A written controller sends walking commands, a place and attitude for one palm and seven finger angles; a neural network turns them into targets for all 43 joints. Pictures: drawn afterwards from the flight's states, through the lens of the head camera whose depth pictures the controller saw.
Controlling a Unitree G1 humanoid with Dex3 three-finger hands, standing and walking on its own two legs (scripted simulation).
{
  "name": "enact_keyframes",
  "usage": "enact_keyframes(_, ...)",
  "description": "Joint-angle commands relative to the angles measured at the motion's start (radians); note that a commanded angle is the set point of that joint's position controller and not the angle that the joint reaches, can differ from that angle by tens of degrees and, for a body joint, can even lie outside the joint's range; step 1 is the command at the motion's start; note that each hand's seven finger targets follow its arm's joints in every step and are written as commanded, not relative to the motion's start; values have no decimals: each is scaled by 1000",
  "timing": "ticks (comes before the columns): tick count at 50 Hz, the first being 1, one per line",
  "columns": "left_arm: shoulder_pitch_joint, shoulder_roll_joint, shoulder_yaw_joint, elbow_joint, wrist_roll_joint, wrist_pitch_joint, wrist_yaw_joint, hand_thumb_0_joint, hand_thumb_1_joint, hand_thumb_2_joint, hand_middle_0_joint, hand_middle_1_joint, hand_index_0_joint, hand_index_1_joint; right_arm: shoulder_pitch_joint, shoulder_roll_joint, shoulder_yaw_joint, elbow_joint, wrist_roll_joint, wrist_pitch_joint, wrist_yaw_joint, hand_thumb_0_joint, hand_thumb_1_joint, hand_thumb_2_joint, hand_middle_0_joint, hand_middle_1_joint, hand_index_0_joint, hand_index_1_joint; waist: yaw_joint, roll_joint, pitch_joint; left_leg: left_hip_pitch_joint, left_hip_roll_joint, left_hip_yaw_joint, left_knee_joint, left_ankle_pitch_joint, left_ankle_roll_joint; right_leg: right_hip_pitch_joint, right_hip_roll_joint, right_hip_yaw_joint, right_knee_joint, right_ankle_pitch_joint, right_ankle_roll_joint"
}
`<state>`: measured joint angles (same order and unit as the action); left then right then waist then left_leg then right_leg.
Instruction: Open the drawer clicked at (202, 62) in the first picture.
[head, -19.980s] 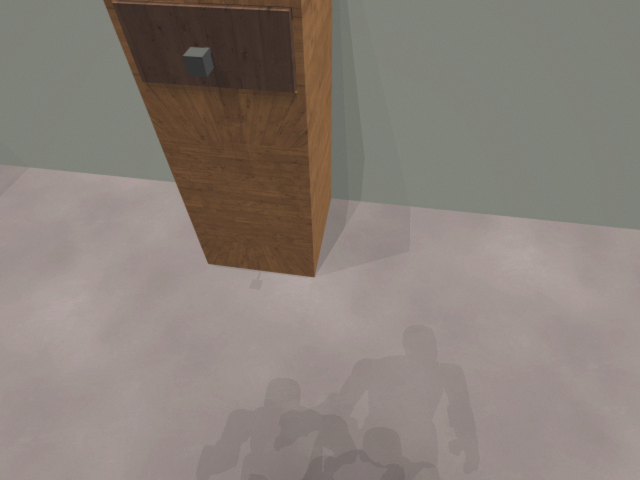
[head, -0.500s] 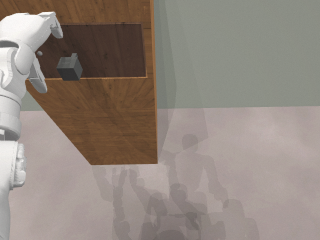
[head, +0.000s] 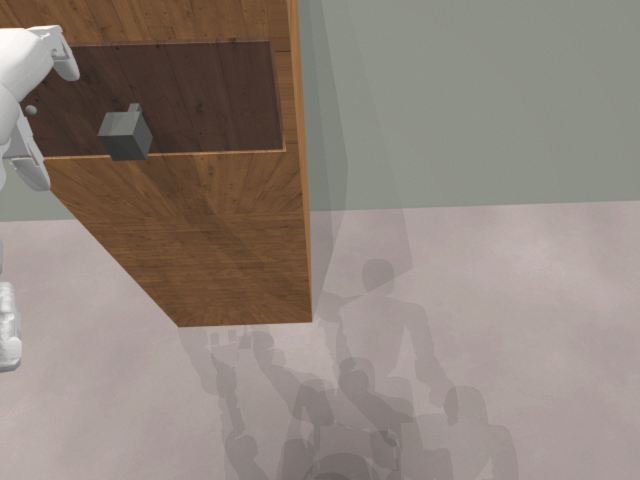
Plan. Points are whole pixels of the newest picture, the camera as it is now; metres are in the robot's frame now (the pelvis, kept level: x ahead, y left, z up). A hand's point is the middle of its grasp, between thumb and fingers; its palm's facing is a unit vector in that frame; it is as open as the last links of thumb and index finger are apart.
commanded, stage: re-aim the fingers above the handle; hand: left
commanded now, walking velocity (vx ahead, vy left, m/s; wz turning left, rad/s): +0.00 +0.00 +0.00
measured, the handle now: (130, 126) +0.55 +0.25 +0.11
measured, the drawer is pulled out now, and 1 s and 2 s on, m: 0.00 0.00 0.00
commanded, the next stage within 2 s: lower the fingers behind the handle in 0.78 s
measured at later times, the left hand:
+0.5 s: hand (42, 98) +0.50 +0.30 +0.19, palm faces -0.02 +0.01 -1.00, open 13.6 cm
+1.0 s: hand (112, 89) +0.52 +0.23 +0.19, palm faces +0.08 -0.02 -1.00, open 13.5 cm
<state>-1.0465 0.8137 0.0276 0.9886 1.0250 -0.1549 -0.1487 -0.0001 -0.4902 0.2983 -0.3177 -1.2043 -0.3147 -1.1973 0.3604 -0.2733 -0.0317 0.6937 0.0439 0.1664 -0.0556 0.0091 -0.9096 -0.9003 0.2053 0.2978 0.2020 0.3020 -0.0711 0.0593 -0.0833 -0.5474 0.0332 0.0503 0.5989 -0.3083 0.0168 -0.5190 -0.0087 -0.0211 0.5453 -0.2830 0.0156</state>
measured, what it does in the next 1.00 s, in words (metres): stands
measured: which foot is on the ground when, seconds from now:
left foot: down 0.00-1.00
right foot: down 0.00-1.00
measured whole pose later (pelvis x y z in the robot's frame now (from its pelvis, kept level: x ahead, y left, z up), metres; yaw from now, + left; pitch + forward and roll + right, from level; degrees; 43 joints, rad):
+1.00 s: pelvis -0.01 +0.01 +0.00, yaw -1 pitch +16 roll -1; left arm -1.12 0.69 0.01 0.99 1.03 -0.22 0.00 0.00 -0.49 0.30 -0.48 -1.27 -0.37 -1.25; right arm 0.30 -0.28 -0.01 0.69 0.04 0.14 -0.04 0.01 -0.91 -0.90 0.20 0.30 0.20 0.30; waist -0.10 0.07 -0.09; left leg -0.60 0.03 0.06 0.64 -0.31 0.02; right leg -0.58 -0.01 -0.01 0.58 -0.28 0.02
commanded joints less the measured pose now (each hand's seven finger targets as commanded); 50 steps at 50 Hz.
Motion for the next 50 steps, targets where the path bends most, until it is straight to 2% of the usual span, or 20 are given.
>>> enact_keyframes(1,-492,44,-92,-311,-74,-55,-40,0,-500,300,-300,-1200,-300,-1200,86,-168,-76,-62,-4,-24,-21,0,-900,-900,200,300,200,300,-77,20,-405,394,-29,-36,9,522,34,85,57,-3,-53,342,-31)
enact_keyframes(2,-491,29,-97,-320,-92,-63,-49,0,-500,300,-300,-1200,-300,-1200,82,-166,-76,-53,0,-25,-21,0,-900,-900,200,300,200,300,-74,39,-385,415,-28,-44,6,528,32,57,59,-7,-55,317,-30)
enact_keyframes(7,-560,195,66,-340,-113,-100,4,0,-500,300,-300,-1200,-300,-1200,81,-162,-66,-42,-10,-34,-18,0,-900,-900,200,300,200,300,-38,92,-397,390,-39,-58,8,538,16,66,63,-20,-29,306,-47)
enact_keyframes(10,-540,372,209,-245,-67,-73,92,0,-500,300,-300,-1200,-300,-1200,62,-160,-45,-58,-18,-36,-11,0,-900,-900,200,300,200,300,7,79,-395,250,-44,-48,-1,480,12,149,55,-18,5,322,-50)
enact_keyframes(11,-530,441,258,-246,-45,-62,121,0,-500,300,-300,-1200,-300,-1200,52,-163,-41,-69,-21,-32,-12,0,-900,-900,200,300,200,300,31,53,-442,216,-47,-43,2,490,13,209,54,-11,17,354,-50)
enact_keyframes(15,-478,397,187,-131,30,35,169,0,-500,300,-300,-1200,-300,-1200,37,-155,-36,-92,-17,-31,1,0,-900,-900,200,300,200,300,35,36,-480,181,-35,-19,3,490,6,245,48,-9,30,394,-39)
enact_keyframes(19,-479,445,202,-105,39,73,163,0,-500,300,-300,-1200,-300,-1200,26,-160,-31,-110,-5,-20,-12,0,-900,-900,200,300,200,300,32,-54,-492,140,-40,4,-13,425,16,319,40,5,16,426,-25)
enact_keyframes(22,-464,415,165,-62,31,80,120,0,-500,300,-300,-1200,-300,-1200,28,-172,-32,-110,4,-22,-27,0,-900,-900,200,300,200,300,-2,-98,-452,142,-38,8,-27,355,26,310,34,15,-11,408,-15)
enact_keyframes(25,-447,305,57,-48,26,52,39,0,-500,300,-300,-1200,-300,-1200,43,-183,-37,-102,13,-30,-42,0,-900,-900,200,300,200,300,-46,-108,-372,172,-34,6,-39,282,35,234,33,17,-49,336,-12)
enact_keyframes(26,-462,204,-24,-63,14,32,7,0,-500,300,-300,-1200,-300,-1200,54,-179,-41,-97,14,-34,-44,0,-900,-900,200,300,200,300,-71,-100,-351,202,-34,1,-36,289,38,203,32,18,-64,331,-16)
enact_keyframes(27,-474,180,-45,-86,0,10,-18,0,-500,300,-300,-1200,-300,-1200,59,-181,-45,-84,17,-37,-47,0,-900,-900,200,300,200,300,-80,-89,-318,225,-29,-5,-37,277,38,162,35,16,-76,300,-15)
enact_keyframes(31,-540,51,-127,-238,-81,-71,-95,0,-500,300,-300,-1200,-300,-1200,74,-174,-54,-49,11,-55,-50,0,-900,-900,200,300,200,300,-93,35,-334,362,-32,-35,-24,348,42,59,44,2,-82,252,-30)
enact_keyframes(33,-585,56,-100,-319,-124,-110,-103,0,-500,300,-300,-1200,-300,-1200,84,-177,-61,-31,6,-69,-46,0,-900,-900,200,300,200,300,-83,114,-373,439,-32,-55,-9,417,30,4,55,-12,-64,235,-36)
enact_keyframes(36,-653,166,19,-409,-162,-170,-68,0,-500,300,-300,-1200,-300,-1200,106,-183,-66,-18,-11,-88,-42,0,-900,-900,200,300,200,300,-65,167,-418,465,-34,-70,17,508,11,-15,62,-23,-40,242,-47)
enact_keyframes(40,-620,355,190,-295,-86,-136,89,0,-500,300,-300,-1200,-300,-1200,111,-169,-49,-35,-21,-84,-20,0,-900,-900,200,300,200,300,-15,149,-456,321,-40,-76,36,546,-3,52,61,-28,22,285,-53)
enact_keyframes(41,-619,417,238,-277,-63,-114,130,0,-500,300,-300,-1200,-300,-1200,104,-172,-44,-41,-28,-79,-17,0,-900,-900,200,300,200,300,3,108,-482,271,-40,-69,36,542,-1,110,59,-25,32,318,-52)
enact_keyframes(44,-536,386,176,-124,3,9,206,0,-500,300,-300,-1200,-300,-1200,68,-157,-29,-68,-24,-60,0,0,-900,-900,200,300,200,300,24,77,-478,162,-39,-31,24,490,-3,198,48,-17,42,368,-43)
enact_keyframes(45,-534,361,147,-85,20,46,206,0,-500,300,-300,-1200,-300,-1200,72,-162,-31,-68,-21,-55,6,0,-900,-900,200,300,200,300,13,50,-461,148,-34,-26,19,475,-3,191,49,-19,39,368,-40)
enact_keyframes(48,-530,412,169,-62,29,103,214,0,-500,300,-300,-1200,-300,-1200,64,-170,-28,-83,-9,-36,-1,0,-900,-900,200,300,200,300,15,-61,-495,116,-37,-5,0,406,9,274,44,-2,23,387,-27)
enact_keyframes(50,-507,388,141,-20,37,131,203,0,-500,300,-300,-1200,-300,-1200,50,-165,-22,-88,0,-31,-12,0,-900,-900,200,300,200,300,7,-102,-458,97,-40,5,-19,339,13,285,40,0,3,357,-20)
